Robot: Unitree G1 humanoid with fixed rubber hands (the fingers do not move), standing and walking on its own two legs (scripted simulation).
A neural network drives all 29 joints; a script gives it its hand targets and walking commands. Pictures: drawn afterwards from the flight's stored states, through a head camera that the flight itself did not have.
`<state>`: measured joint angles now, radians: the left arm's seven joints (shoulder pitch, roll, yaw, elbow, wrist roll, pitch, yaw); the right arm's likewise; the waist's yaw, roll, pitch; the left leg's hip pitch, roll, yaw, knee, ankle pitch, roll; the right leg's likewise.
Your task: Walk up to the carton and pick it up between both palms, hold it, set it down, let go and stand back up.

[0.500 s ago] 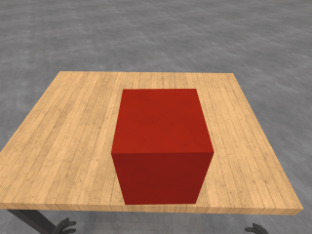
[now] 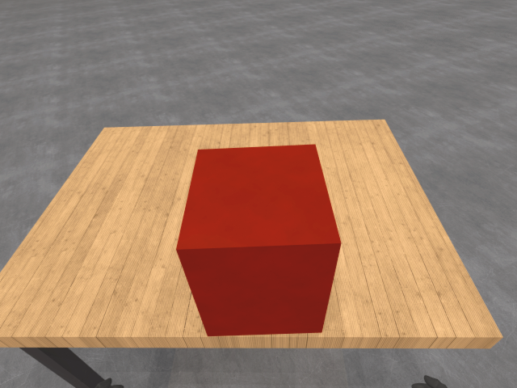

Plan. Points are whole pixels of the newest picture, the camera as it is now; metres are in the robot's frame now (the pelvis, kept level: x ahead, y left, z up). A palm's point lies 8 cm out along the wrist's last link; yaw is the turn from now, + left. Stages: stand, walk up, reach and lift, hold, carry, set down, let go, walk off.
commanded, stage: stand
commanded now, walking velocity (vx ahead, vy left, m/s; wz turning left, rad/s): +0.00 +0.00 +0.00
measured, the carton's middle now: (260, 242) +0.36 +0.01 +0.05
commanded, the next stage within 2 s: none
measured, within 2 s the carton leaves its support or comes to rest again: neither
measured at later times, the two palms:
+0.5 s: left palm out of the picture +0.09 +0.28 -0.08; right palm out of the picture +0.08 -0.27 -0.10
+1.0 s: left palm out of the picture +0.06 +0.28 -0.09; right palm out of the picture +0.05 -0.27 -0.12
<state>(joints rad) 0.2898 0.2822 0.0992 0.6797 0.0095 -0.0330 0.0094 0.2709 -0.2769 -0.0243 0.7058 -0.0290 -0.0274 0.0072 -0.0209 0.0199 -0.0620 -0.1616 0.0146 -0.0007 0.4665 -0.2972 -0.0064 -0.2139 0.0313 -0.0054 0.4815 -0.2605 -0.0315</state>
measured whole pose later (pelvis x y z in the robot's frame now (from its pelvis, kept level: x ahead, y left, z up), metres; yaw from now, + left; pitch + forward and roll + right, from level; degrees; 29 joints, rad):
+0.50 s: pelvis -0.01 +0.00 +0.00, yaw +0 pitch -2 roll +0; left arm 0.29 0.28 0.10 0.74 0.01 -0.04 0.01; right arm 0.27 -0.29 -0.02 0.78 -0.03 -0.02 0.01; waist -0.02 0.02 -0.04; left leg -0.16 0.01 0.00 0.47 -0.28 -0.01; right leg -0.21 0.03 -0.01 0.48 -0.24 -0.03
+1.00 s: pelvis -0.02 +0.00 +0.00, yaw +0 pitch -2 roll +0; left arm 0.29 0.29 0.10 0.80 0.01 -0.04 0.01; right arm 0.27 -0.29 -0.02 0.85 -0.03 -0.02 0.01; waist -0.02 0.02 0.00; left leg -0.16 0.01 0.00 0.47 -0.26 -0.01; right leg -0.21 0.03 -0.01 0.48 -0.23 -0.04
